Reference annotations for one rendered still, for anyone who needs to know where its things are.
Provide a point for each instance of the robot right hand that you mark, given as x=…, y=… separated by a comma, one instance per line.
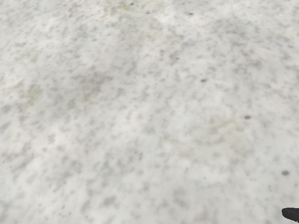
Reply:
x=291, y=213

